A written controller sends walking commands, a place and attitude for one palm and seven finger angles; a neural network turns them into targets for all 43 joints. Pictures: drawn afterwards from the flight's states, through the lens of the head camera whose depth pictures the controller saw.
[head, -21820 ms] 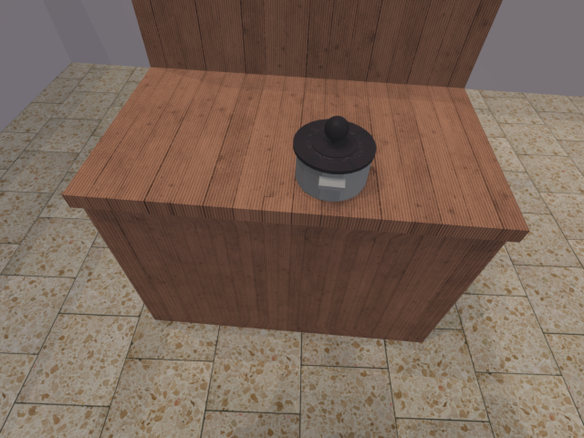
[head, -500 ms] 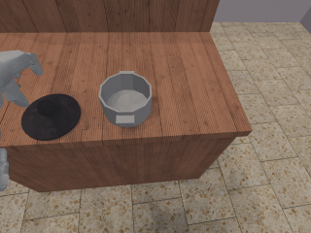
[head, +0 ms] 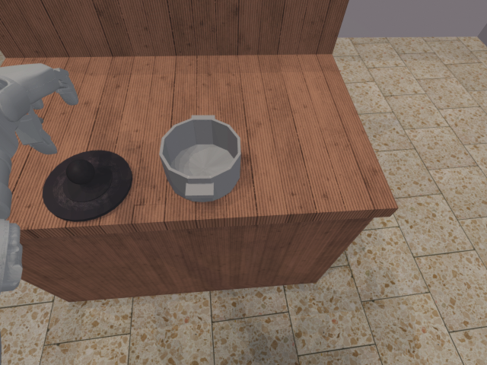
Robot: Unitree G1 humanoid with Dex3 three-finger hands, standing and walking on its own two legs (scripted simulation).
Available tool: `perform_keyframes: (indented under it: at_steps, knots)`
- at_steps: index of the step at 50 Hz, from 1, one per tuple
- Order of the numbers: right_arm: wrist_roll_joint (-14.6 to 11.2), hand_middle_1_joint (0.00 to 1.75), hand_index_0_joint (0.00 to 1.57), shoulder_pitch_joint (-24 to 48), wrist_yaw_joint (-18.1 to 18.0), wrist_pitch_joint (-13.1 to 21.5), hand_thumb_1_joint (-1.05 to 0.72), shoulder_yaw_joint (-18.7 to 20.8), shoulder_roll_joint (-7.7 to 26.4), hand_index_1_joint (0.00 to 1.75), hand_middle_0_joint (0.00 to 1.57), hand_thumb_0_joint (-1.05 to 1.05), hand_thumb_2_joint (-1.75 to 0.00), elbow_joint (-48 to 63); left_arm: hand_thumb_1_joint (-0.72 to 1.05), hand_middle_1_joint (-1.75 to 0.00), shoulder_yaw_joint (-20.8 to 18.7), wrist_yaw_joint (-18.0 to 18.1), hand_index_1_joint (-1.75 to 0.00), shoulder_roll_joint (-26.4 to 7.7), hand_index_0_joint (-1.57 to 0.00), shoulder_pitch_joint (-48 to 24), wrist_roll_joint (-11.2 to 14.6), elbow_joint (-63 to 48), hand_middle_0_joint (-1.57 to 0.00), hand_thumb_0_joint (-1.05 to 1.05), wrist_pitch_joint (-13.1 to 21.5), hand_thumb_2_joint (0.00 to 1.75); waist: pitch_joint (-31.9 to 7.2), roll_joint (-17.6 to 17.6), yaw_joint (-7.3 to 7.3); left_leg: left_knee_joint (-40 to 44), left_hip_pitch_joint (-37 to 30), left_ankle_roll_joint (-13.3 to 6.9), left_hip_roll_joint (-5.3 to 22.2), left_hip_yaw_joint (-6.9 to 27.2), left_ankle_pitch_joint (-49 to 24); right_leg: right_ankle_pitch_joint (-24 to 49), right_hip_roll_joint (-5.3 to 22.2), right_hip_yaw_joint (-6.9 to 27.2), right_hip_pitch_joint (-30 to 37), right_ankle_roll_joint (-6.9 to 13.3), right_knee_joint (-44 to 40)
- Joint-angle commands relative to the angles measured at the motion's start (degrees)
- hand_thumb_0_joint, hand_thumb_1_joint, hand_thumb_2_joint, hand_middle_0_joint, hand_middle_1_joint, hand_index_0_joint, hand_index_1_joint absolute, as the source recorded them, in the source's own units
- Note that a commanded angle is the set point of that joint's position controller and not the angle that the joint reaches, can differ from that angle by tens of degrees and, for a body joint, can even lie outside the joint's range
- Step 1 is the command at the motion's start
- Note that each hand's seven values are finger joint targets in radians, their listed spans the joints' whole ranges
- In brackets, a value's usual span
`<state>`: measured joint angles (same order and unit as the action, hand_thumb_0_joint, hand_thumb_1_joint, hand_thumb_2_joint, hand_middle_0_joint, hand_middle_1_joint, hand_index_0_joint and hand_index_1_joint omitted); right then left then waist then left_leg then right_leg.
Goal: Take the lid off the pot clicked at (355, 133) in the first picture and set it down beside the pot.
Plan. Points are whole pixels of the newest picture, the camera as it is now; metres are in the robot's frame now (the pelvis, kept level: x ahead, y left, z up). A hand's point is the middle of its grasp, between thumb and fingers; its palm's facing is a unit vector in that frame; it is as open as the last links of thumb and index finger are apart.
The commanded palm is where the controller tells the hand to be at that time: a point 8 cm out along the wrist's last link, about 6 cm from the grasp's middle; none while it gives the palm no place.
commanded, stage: draw the hand back to the body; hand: left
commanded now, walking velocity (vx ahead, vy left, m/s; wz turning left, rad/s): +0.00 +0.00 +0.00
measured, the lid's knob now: (80, 171) +0.47 +0.31 -0.02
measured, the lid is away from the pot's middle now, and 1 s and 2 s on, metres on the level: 0.24 0.24 0.24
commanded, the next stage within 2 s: none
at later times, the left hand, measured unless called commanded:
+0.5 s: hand (50, 146) +0.40 +0.27 +0.14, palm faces -0.09 -0.48 -0.87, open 11.0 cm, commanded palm +0.37 +0.29 +0.19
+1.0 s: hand (54, 153) +0.36 +0.23 +0.18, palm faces +0.45 -0.85 -0.28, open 9.6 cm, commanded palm +0.30 +0.26 +0.19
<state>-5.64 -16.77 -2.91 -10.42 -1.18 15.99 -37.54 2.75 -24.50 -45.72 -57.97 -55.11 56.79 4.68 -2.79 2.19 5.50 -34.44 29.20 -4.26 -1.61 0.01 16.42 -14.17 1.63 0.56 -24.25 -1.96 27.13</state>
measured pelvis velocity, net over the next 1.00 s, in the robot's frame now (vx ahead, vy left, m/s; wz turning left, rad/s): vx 0.02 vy -0.06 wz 0.00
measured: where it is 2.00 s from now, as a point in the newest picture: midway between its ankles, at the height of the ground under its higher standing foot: outside the picture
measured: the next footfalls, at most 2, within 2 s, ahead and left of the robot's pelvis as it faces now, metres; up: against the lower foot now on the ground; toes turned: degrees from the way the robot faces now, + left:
none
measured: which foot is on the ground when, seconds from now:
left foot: down 0.00-1.00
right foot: down 0.00-1.00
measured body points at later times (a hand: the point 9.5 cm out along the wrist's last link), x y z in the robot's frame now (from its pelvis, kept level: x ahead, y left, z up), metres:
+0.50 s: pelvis +0.00 -0.01 +0.01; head +0.04 -0.02 +0.45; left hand +0.40 +0.29 +0.19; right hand +0.13 -0.26 -0.11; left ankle +0.00 +0.07 -0.73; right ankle -0.02 -0.17 -0.73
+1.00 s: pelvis +0.02 -0.06 +0.01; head +0.03 -0.07 +0.46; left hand +0.33 +0.27 +0.19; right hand +0.16 -0.31 -0.10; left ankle +0.00 +0.07 -0.73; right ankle -0.02 -0.17 -0.73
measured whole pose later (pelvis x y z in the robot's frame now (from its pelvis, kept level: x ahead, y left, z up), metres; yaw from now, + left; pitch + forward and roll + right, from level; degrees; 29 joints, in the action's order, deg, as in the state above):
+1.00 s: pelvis +0.02 -0.06 +0.01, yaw +0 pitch +0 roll -1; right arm -3.2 -13.4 -3.7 2.0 -0.8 16.2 -38.8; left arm -20.1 4.9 -25.3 -13.0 3.7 15.4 4.5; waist 0.7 2.9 -0.2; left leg -25.6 9.8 0.4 1.3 1.0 15.6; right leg -15.3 -1.1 -0.2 -7.1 0.5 22.7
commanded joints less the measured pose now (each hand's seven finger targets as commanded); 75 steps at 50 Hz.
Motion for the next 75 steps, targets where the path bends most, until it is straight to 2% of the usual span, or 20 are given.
perform_keyframes:
  at_steps: [1, 5, 11, 14, 18, 21, 22, 24, 26, 28, 32, 36, 39, 44, 48, 52, 58, 65, 69, 75]
  knots:
    - [0.72, 0.3, 0.2, -2.83, -0.91, 1.08, -0.9, 3.36, 9.83, 0.3, 0.2, 0.0, -0.9, 5.83, 0.01, -0.89, -9.85, 3.26, -0.89, -21.61, -0.33, -21.32, 0.18, -12.13, -0.33, 0.0, 1.44, 0.6, -26.67, 5.59, -1.27, 2.09, -23.85, 0.34, 0.98, 3.02, -32.15, 15.41, -4.61, -4.54, 3.05, 4.43, -0.48]
    - [0.39, 0.3, 0.2, -0.79, 0.09, 0.39, -0.9, 3.38, 9.56, 0.3, 0.2, 0.0, -0.9, 6.37, 0.01, -0.89, -5.48, 2.59, -0.89, -15.4, -0.33, -16.3, 1.36, -11.26, -0.33, 0.0, 0.36, 0.6, -19.4, 4.91, -0.99, 3.2, -20.94, 0.15, 1.17, 2.01, -26.34, 12.4, -4.43, -4.64, 1.2, 4.34, -1.89]
    - [0.81, 0.3, 0.2, 0.92, 0.1, 0.32, -0.9, 3.83, 9.12, 0.3, 0.2, 0.0, -0.9, 8.71, 0.01, -0.89, -11.91, 3.22, -0.89, -21.09, -0.33, -15.7, 2.78, -27.87, -0.33, 0.0, 1.31, 0.6, -28.04, 8.44, -1.99, 2.88, -29.22, -0.05, 1.15, 3.91, -35.64, 15.68, -4.4, -4.41, 4.69, 4.4, -2.24]
    - [0.56, 0.3, 0.2, 1.53, 0.33, 0.2, -0.9, 3.18, 9.41, 0.3, 0.2, 0.0, -0.9, 8.13, 0.01, -0.89, -13.38, 3.14, -0.89, -20.63, -0.33, -6.15, 4.42, -19.17, -0.33, 0.0, 0.89, 0.6, -21.54, 3.35, -2.77, 4.08, -22.31, -0.34, 0.7, 2.5, -29.55, 15.53, -4.13, -4.62, 6.2, 4.42, -2.65]
    - [0.29, 0.3, 0.2, 5.0, 1.31, -0.11, -0.9, 3.42, 8.4, 0.3, 0.2, 0.0, -0.9, 9.8, 0.01, -0.89, -5.68, 2.65, -0.89, -12.31, -0.33, -9.47, 4.48, -29.53, -0.33, 0.0, -0.86, 0.6, -19.72, 6.7, -2.21, 5.15, -24.46, -0.04, 0.73, 2.87, -26.29, 12.37, -4.05, -4.88, 4.44, 4.55, -3.6]
    - [0.75, 0.3, 0.2, 5.35, 1.22, 0.23, -0.9, 3.46, 8.32, 0.3, 0.2, 0.0, -0.9, 10.76, 0.01, -0.89, -11.58, 2.91, -0.89, -17.67, -0.33, -4.34, 4.89, -35.23, -0.33, 0.0, -0.62, 0.6, -24.2, 6.9, -3.23, 4.3, -27.88, -0.17, 0.54, 3.77, -31.53, 14.86, -4.3, -4.6, 7.07, 4.55, -3.53]
    - [0.29, 0.3, 0.2, -2.77, -0.1, 3.59, -0.9, 2.58, 4.31, 0.3, 0.2, 0.0, -0.9, 13.11, 0.01, -0.89, -18.11, 11.95, -0.89, -0.74, -0.33, -5.78, 39.66, -35.55, -0.33, 0.0, 2.23, 0.6, -18.22, 4.01, -0.74, 5.65, -35.27, 1.96, 4.31, 3.26, -23.61, 10.98, -3.62, -5.22, 4.87, 5.74, -4.18]
    - [0.66, 0.3, 0.2, 1.93, -1.41, 5.7, -0.9, 1.13, 5.86, 0.3, 0.2, 0.0, -0.9, 11.44, 0.01, -0.89, -15.14, 18.79, -0.89, 2.2, -0.33, 1.95, 43.54, -32.55, -0.33, 0.0, 2.65, 0.6, -12.65, -0.05, -1.79, 10.34, -33.45, 2.1, 6.05, 6.83, -10.01, 4.08, -3.29, -4.36, 3.16, 5.42, -5.39]
    - [1.17, 0.3, 0.2, 3.14, -2.7, 6.51, -0.9, 1.1, 7.45, 0.3, 0.2, 0.0, -0.9, 10.28, 0.01, -0.89, -18.99, 22.49, -0.89, 0.73, -0.33, 5.13, 50.52, -28.15, -0.33, 0.0, 2.12, 0.6, -10.75, -6.41, -2.75, 10.79, -25.86, 1.43, 4.52, 3.12, -6.68, 6.74, -2.75, -3.1, 8.33, 4.92, -6.16]
    - [1.69, 0.3, 0.2, 4.05, -2.86, 8.33, -0.9, 1.17, 7.66, 0.3, 0.2, 0.0, -0.9, 9.8, 0.03, -0.88, -23.54, 25.43, -0.88, -3.93, -0.33, -1.49, 52.64, -37.69, -0.33, 0.0, 3.5, 0.6, -15.16, -0.18, -3.33, 10.52, -27.1, 1.87, 3.77, 1.44, -11.21, 10.31, -2.14, -2.29, 12.14, 4.86, -5.91]
    - [2.69, 0.3, 0.2, 6.04, -2.31, 12.62, -0.9, 0.57, 6.17, 0.3, 0.2, 0.0, -0.9, 9.38, 0.12, -0.82, -25.15, 28.75, -0.82, -1.51, -0.31, 2.58, 54.89, -47.71, -0.31, 0.0, 4.93, 0.63, -15.6, 14.44, -4.75, 10.54, -31.81, 3.73, 3.85, 2.11, -20.79, 13.78, -2.24, -2.77, 13.91, 5.35, -5.6]
    - [3.13, 0.3, 0.2, 5.4, -1.43, 13.46, -0.9, 1.34, 6.34, 0.3, 0.2, 0.0, -0.9, 8.03, 0.21, -0.76, -27.41, 29.5, -0.76, 2.47, -0.3, 21.53, 57.16, -41.32, -0.3, 0.0, 2.9, 0.66, -9.28, 3.28, -5.7, 9.85, -24.92, 2.86, 3.66, -0.06, -22.09, 19.15, -2.57, -3.18, 17.79, 4.71, -5.5]
    - [2.73, 0.3, 0.2, 6.78, -1.33, 13.87, -0.9, 2.0, 6.71, 0.3, 0.2, 0.0, -0.9, 8.44, 0.28, -0.72, -27.99, 29.28, -0.72, 2.66, -0.29, 23.66, 58.28, -45.81, -0.29, 0.0, 3.22, 0.69, -9.36, -1.27, -5.54, 9.88, -23.29, 2.16, 3.21, -1.16, -19.87, 21.19, -2.18, -3.01, 19.59, 4.22, -5.34]
    - [2.64, 0.3, 0.2, 8.28, -1.04, 16.08, -0.9, 2.23, 6.28, 0.3, 0.2, 0.0, -0.9, 8.15, 0.39, -0.64, -27.21, 29.89, -0.64, 3.06, -0.27, 20.66, 58.52, -58.84, -0.27, 0.0, 4.47, 0.73, -13.57, 5.5, -5.28, 8.87, -29.19, 1.83, 2.47, -1.07, -25.43, 24.52, -2.25, -2.22, 19.32, 3.87, -5.39]
    - [2.73, 0.3, 0.2, 7.95, -1.46, 15.54, -0.9, 2.64, 6.63, 0.3, 0.2, 0.0, -0.9, 6.92, 0.48, -0.58, -28.77, 30.32, -0.58, 3.96, -0.26, 28.83, 58.95, -52.17, -0.26, 0.0, 2.86, 0.76, -9.68, -2.89, -5.58, 9.72, -25.32, 1.34, 1.88, -2.27, -20.28, 24.31, -2.21, -2.5, 19.49, 3.27, -5.55]
    - [2.58, 0.3, 0.2, 10.23, -1.1, 16.82, -0.9, 2.31, 5.43, 0.3, 0.2, 0.0, -0.9, 8.15, 0.57, -0.52, -26.51, 30.02, -0.52, 6.87, -0.25, 31.16, 59.57, -61.42, -0.25, 0.0, 4.32, 0.79, -11.67, 4.18, -6.07, 9.71, -28.48, 1.44, 1.37, -2.32, -22.08, 25.37, -1.94, -2.27, 20.64, 3.35, -5.78]
    - [2.9, 0.3, 0.2, 10.9, -1.33, 16.88, -0.9, 2.41, 5.35, 0.3, 0.2, 0.0, -0.9, 7.68, 0.7, -0.43, -30.22, 30.45, -0.43, 5.78, -0.23, 38.98, 60.0, -59.51, -0.23, 0.0, 3.66, 0.83, -7.47, -1.96, -6.72, 10.47, -26.28, 1.36, 1.62, -2.56, -19.3, 24.02, -1.98, -2.39, 20.06, 2.91, -6.34]
    - [3.09, 0.3, 0.2, 13.08, -1.31, 18.06, -0.9, 1.96, 4.38, 0.3, 0.2, 0.0, -0.9, 8.82, 0.86, -0.33, -26.8, 29.76, -0.33, 9.83, -0.21, 40.74, 60.5, -68.33, -0.21, 0.0, 4.62, 0.88, -6.76, 2.19, -6.48, 11.14, -28.44, 1.6, 1.62, -2.45, -18.03, 21.22, -1.99, -2.31, 18.92, 3.01, -7.73]
    - [3.43, 0.3, 0.2, 13.09, -1.49, 18.42, -0.9, 2.03, 4.32, 0.3, 0.2, 0.0, -0.9, 8.38, 0.9, -0.3, -30.6, 30.29, -0.3, 7.69, -0.2, 47.09, 60.6, -68.13, -0.2, 0.0, 4.41, 0.9, -6.27, 0.18, -7.33, 11.31, -28.2, 1.61, 1.68, -2.31, -18.19, 21.2, -1.83, -2.21, 19.91, 3.05, -7.94]
    - [3.68, 0.3, 0.2, 14.46, -1.37, 19.63, -0.9, 1.79, 3.73, 0.3, 0.2, 0.0, -0.9, 9.2, 0.9, -0.3, -25.39, 29.98, -0.3, 13.67, -0.2, 50.4, 60.69, -75.13, -0.2, 0.0, 4.87, 0.9, -4.1, 3.12, -6.99, 12.45, -28.85, 1.91, 1.88, -1.68, -15.16, 16.28, -2.13, -2.63, 17.71, 3.27, -8.94]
